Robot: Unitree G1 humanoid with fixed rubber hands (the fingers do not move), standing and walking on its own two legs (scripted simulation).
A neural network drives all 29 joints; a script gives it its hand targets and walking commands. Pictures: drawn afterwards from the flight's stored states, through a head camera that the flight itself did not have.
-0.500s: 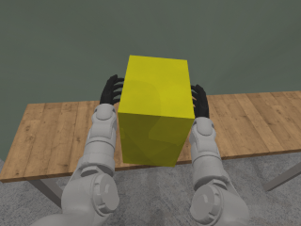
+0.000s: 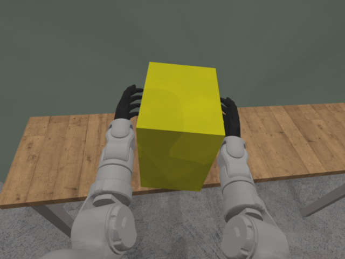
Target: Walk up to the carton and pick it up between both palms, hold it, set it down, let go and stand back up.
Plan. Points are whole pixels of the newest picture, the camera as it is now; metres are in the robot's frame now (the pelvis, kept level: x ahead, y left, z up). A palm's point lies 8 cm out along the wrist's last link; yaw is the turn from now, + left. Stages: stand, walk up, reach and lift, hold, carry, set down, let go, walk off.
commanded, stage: reach and lift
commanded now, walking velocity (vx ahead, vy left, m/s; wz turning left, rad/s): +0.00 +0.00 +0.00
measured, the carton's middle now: (176, 130) +0.42 -0.02 +0.05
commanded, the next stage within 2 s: none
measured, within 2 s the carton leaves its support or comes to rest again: leaves its support in 0.62 s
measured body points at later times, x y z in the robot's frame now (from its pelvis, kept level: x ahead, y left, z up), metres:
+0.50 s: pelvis +0.00 +0.00 +0.00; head +0.02 +0.03 +0.45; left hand +0.42 +0.11 +0.10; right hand +0.40 -0.14 +0.10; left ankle -0.03 +0.10 -0.75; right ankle -0.02 -0.12 -0.75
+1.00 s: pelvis -0.04 -0.01 +0.00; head -0.05 +0.03 +0.45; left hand +0.38 +0.11 +0.13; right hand +0.35 -0.15 +0.12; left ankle -0.03 +0.10 -0.75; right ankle -0.02 -0.12 -0.75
